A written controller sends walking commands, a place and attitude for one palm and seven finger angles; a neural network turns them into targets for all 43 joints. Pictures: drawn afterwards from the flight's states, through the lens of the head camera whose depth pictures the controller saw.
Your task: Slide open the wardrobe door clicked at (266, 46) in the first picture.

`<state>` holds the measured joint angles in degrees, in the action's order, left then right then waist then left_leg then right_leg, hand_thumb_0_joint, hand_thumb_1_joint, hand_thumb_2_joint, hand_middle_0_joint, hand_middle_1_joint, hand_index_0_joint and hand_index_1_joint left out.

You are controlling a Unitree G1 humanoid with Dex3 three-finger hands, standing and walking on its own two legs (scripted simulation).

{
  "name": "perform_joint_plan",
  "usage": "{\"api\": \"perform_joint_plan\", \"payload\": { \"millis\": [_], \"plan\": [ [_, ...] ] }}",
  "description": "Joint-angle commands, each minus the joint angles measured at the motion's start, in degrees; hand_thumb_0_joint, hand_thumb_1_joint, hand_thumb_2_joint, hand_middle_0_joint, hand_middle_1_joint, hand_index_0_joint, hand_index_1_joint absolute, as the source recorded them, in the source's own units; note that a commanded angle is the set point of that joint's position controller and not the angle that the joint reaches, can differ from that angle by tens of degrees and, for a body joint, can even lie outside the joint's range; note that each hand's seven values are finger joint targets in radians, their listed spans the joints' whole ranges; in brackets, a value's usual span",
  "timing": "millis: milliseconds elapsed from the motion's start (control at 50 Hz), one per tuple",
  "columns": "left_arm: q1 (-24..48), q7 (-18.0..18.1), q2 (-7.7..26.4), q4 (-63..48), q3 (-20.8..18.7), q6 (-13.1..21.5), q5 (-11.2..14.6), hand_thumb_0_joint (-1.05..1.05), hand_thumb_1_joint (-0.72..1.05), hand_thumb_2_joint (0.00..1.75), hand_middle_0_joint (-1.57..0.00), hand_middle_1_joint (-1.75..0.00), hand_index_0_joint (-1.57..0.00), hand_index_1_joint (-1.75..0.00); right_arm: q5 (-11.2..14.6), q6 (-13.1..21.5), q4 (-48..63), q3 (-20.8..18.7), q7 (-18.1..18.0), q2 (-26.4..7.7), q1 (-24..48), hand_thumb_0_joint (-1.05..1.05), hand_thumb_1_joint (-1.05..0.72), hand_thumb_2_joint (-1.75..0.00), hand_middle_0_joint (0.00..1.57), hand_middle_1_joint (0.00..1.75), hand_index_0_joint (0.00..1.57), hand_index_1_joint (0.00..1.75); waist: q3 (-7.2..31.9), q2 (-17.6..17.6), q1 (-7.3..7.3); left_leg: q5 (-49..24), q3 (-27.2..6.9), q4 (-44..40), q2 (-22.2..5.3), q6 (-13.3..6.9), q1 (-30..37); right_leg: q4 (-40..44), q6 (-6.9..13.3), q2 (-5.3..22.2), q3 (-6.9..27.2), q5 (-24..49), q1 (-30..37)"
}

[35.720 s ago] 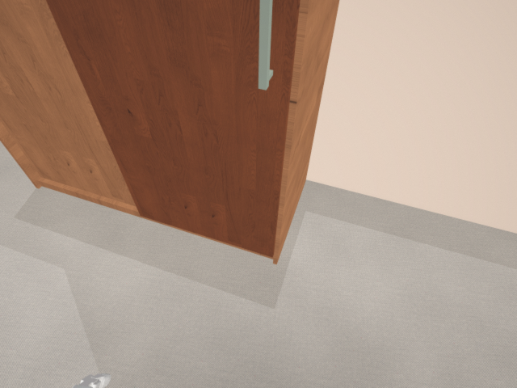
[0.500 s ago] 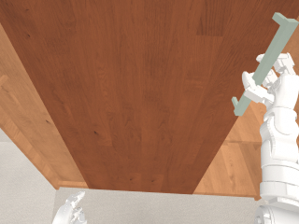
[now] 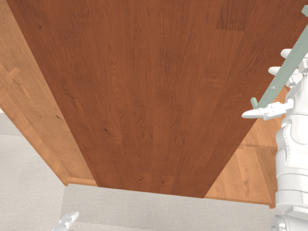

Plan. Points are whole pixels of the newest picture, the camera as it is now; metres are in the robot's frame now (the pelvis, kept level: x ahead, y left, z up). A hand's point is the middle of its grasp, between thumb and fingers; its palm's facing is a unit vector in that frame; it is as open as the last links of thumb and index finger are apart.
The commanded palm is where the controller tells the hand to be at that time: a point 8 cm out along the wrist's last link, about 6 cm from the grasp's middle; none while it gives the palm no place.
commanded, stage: slip the hand off the handle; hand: right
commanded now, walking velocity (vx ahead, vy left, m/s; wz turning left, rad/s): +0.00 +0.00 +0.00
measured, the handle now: (279, 70) +0.43 -0.25 +0.24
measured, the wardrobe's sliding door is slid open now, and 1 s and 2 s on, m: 0.43 0.43 0.43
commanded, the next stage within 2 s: draw the hand back to the body in 1.30 s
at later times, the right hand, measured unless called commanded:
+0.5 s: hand (301, 93) +0.37 -0.28 +0.23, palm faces +0.37 +0.92 -0.09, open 14.7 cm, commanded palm +0.34 -0.33 +0.21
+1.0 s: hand out of the picture +0.30 -0.30 +0.22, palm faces +0.41 +0.91 -0.10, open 14.7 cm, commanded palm +0.26 -0.33 +0.21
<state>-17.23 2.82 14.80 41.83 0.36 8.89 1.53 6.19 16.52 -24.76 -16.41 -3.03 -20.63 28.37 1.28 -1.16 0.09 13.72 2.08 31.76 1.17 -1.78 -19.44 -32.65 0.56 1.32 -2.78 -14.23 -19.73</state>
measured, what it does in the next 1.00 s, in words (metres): stands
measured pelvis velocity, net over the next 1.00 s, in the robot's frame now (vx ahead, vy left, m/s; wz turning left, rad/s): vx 0.01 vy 0.00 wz -0.02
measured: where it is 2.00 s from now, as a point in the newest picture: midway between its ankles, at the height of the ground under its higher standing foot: outside the picture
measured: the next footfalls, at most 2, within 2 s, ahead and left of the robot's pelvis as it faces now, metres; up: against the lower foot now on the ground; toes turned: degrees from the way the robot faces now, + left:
none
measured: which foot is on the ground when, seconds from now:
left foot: down 0.00-1.00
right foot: down 0.00-1.00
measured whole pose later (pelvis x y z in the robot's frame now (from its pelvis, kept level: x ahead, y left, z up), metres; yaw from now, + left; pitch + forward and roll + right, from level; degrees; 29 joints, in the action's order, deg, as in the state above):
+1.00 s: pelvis +0.01 +0.00 +0.00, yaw -1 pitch +0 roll +0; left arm -14.0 5.2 14.4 38.7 2.2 9.1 2.2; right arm 12.9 11.3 -7.6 -25.7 5.7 -22.4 10.8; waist 2.8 -2.1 -3.1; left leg 15.7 3.1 32.8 0.6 -1.5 -17.3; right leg -33.9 0.7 0.7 -1.7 -15.8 -18.2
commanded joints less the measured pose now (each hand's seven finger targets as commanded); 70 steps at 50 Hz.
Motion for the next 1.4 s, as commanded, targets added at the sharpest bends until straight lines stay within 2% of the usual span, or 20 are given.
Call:
{"api": "perform_joint_plan", "payload": {
  "millis": [0,60,140,240,300,440,460,580,620,700,760,800,960,1000,1120,1160,1200,1260,1280,1380],
  "plan": [
    [5.3,0.9,7.3,-9.1,-2.3,3.2,-0.3,0.0,0.9,0.9,-0.2,-0.3,-0.2,-0.3,0.6,0.8,15.0,-3.8,-0.8,-11.9,20.3,0.0,0.55,-0.2,0.25,1.15,0.25,1.15,15.7,1.5,-0.77,-10.4,-1.7,-4.1,-1.2,0.4,5.1,3.8,1.4,-0.3,1.4,10.8,7.7],
    [5.4,1.1,7.3,-9.5,-2.1,2.5,-0.4,0.0,0.9,0.9,-0.2,-0.3,-0.2,-0.3,0.4,-0.9,16.6,-5.7,-1.0,-13.3,17.7,0.0,0.55,-0.2,0.25,1.15,0.25,1.15,15.6,1.5,-1.63,-12.0,-1.0,-3.6,-1.1,0.4,5.4,3.8,1.0,0.0,1.6,13.1,8.1],
    [6.2,1.3,6.5,-10.4,-1.7,1.9,-0.2,0.0,0.9,0.9,-0.2,-0.3,-0.2,-0.3,-0.3,-2.5,19.1,-3.1,-1.2,-10.8,19.3,0.0,0.55,-0.2,0.25,1.15,0.25,1.15,15.7,-1.1,-0.78,-10.2,-0.4,-3.3,-0.8,0.2,3.1,3.9,0.4,0.0,2.5,12.9,10.2],
    [6.6,1.4,6.2,-10.7,-1.5,1.1,-0.2,0.0,0.9,0.9,-0.2,-0.3,-0.2,-0.3,0.1,-2.8,20.0,-5.2,-0.6,-12.2,17.8,0.0,0.55,-0.2,0.25,1.15,0.25,1.15,16.9,0.0,-1.36,-11.8,-0.1,-2.8,-0.7,0.1,4.3,3.5,0.0,0.0,2.8,15.1,10.5],
    [6.7,1.3,6.0,-11.1,-1.5,1.0,-0.3,0.0,0.9,0.9,-0.2,-0.3,-0.2,-0.3,0.3,-2.3,22.6,-4.3,0.8,-11.4,16.7,0.0,0.55,-0.2,0.25,1.15,0.25,1.15,17.8,-2.6,-1.48,-13.8,0.0,-2.2,-0.6,-0.1,4.0,2.9,-0.4,0.2,3.1,19.3,12.6],
    [7.0,2.2,6.7,-10.6,-1.1,0.8,0.4,0.0,0.9,0.9,-0.2,-0.3,-0.2,-0.3,2.2,-2.6,19.0,-4.8,4.6,-13.1,18.4,0.0,0.55,-0.2,0.25,1.15,0.25,1.15,13.7,-1.7,-0.3,-8.8,-0.1,-3.5,-0.5,0.0,1.8,3.6,-0.2,-0.2,3.8,12.1,9.7],
    [6.6,2.5,7.0,-10.1,-1.3,0.7,0.4,0.0,0.9,0.9,-0.2,-0.3,-0.2,-0.3,2.5,-2.5,18.1,-6.5,4.9,-14.8,18.5,0.0,0.55,-0.2,0.25,1.15,0.25,1.15,13.5,-0.4,-0.33,-8.5,-0.3,-4.0,-0.5,0.0,2.0,3.6,0.1,0.0,3.8,11.4,9.4],
    [6.1,3.0,7.3,-9.9,-1.3,1.0,0.3,0.0,0.9,0.9,-0.2,-0.3,-0.2,-0.3,3.3,-0.2,16.7,-10.3,7.0,-19.8,20.0,0.0,0.55,-0.2,0.25,1.15,0.25,1.15,16.3,-3.0,-0.89,-7.3,-0.7,-3.6,-0.5,-0.1,2.6,3.1,0.5,-0.6,3.7,9.9,8.7],
    [6.6,2.4,6.8,-11.1,-1.3,1.5,0.2,0.0,0.9,0.9,-0.2,-0.3,-0.2,-0.3,4.1,0.6,19.2,-8.1,8.0,-16.3,15.9,0.0,0.55,-0.2,0.25,1.15,0.25,1.15,17.5,-4.7,-1.79,-8.5,-0.3,-2.7,-0.4,-0.4,3.2,2.8,0.1,-0.6,4.0,12.0,9.7],
    [7.1,1.9,7.2,-11.9,-1.6,1.7,0.4,0.0,0.9,0.9,-0.2,-0.3,-0.2,-0.3,6.1,-0.1,21.3,-12.1,9.0,-18.0,6.2,0.0,0.55,-0.2,0.25,1.15,0.25,1.15,16.3,-1.7,-3.47,-10.2,-0.2,-2.5,-0.3,-0.1,5.1,2.8,0.3,-0.5,3.3,12.5,7.6],
    [8.4,2.2,7.3,-12.2,-1.3,1.7,0.7,0.0,0.9,0.9,-0.2,-0.3,-0.2,-0.3,7.2,-2.0,23.3,-13.9,8.8,-18.9,4.6,0.0,0.55,-0.2,0.25,1.15,0.25,1.15,12.9,-0.1,-3.76,-6.6,-0.7,-3.9,-0.6,0.1,4.8,3.8,0.7,-0.6,2.8,7.5,5.2],
    [9.4,2.4,7.0,-13.0,-1.2,2.0,0.6,0.0,0.9,0.9,-0.2,-0.3,-0.2,-0.3,7.5,-2.3,27.1,-15.3,8.5,-19.6,3.1,0.0,0.55,-0.2,0.25,1.15,0.25,1.15,13.9,-1.2,-4.04,-6.0,-1.0,-4.0,-0.7,0.3,5.4,4.0,0.9,-0.9,2.5,7.0,5.5],
    [11.0,3.4,6.4,-12.0,-0.5,4.0,0.7,0.0,0.9,0.9,-0.2,-0.3,-0.2,-0.3,7.5,-1.7,31.2,-10.8,9.6,-15.7,2.1,0.0,0.55,-0.2,0.25,1.15,0.25,1.15,9.7,-2.9,-2.18,0.5,-1.5,-5.7,-0.9,0.4,1.6,3.9,1.1,-1.0,2.8,1.0,6.3],
    [10.9,3.6,6.5,-12.0,-0.6,4.4,0.7,0.0,0.9,0.9,-0.2,-0.3,-0.2,-0.3,8.3,-2.2,30.0,-13.4,9.9,-17.5,-1.5,0.0,0.55,-0.2,0.25,1.15,0.25,1.15,9.9,-1.1,-3.02,1.4,-1.7,-6.0,-1.0,0.5,2.6,4.0,1.1,-1.2,3.1,0.3,5.5],
    [12.4,3.6,5.9,-12.7,0.0,5.2,0.8,0.0,0.9,0.9,-0.2,-0.3,-0.2,-0.3,10.4,-3.1,34.1,-14.3,11.6,-16.7,-6.8,0.0,0.55,-0.2,0.25,1.15,0.25,1.15,10.3,-1.5,-4.09,-1.4,-2.0,-5.7,-1.5,0.6,4.6,3.5,1.0,-1.5,2.7,2.4,5.5],
    [12.4,3.6,6.0,-12.4,0.0,5.1,0.7,0.0,0.9,0.9,-0.2,-0.3,-0.2,-0.3,11.1,-3.6,34.2,-17.5,11.7,-18.8,-10.1,0.0,0.55,-0.2,0.25,1.15,0.25,1.15,9.8,-1.5,-4.81,-3.0,-2.4,-5.6,-1.8,0.5,5.7,2.9,0.8,-1.2,2.5,3.6,4.8],
    [12.6,3.5,5.8,-12.8,0.0,5.1,0.8,0.0,0.9,0.9,-0.2,-0.3,-0.2,-0.3,12.1,-3.9,35.4,-18.5,12.5,-18.8,-11.6,0.0,0.55,-0.2,0.25,1.15,0.25,1.15,9.6,-0.4,-4.58,-4.1,-2.3,-5.5,-1.8,0.8,5.8,2.8,0.8,-1.3,2.4,4.3,4.7],
    [13.2,3.5,5.7,-13.2,0.1,5.2,0.8,0.0,0.9,0.9,-0.2,-0.3,-0.2,-0.3,13.1,-4.2,38.4,-19.1,13.9,-18.5,-15.3,0.0,0.55,-0.2,0.25,1.15,0.25,1.15,9.5,-2.8,-5.02,-6.2,-2.5,-4.8,-1.9,0.5,6.3,2.2,0.7,-1.1,2.3,5.9,5.2],
    [13.3,3.5,5.5,-13.5,0.2,5.5,0.9,0.0,0.9,0.9,-0.2,-0.3,-0.2,-0.3,13.3,-4.2,40.0,-17.1,14.4,-16.4,-15.3,0.0,0.55,-0.2,0.25,1.15,0.25,1.15,9.4,-4.0,-4.47,-6.2,-2.0,-4.7,-1.7,0.6,5.2,2.3,0.7,-1.5,2.4,5.8,6.1],
    [12.9,4.9,6.2,-12.3,0.3,6.6,1.0,0.0,0.9,0.9,-0.2,-0.3,-0.2,-0.3,13.5,-4.7,39.3,-14.9,14.9,-16.0,-10.7,0.0,0.55,-0.2,0.25,1.15,0.25,1.15,6.7,-2.6,-2.78,-0.3,-2.0,-5.8,-1.4,0.7,1.6,2.5,0.9,-1.5,3.4,1.4,6.0]
  ]
}}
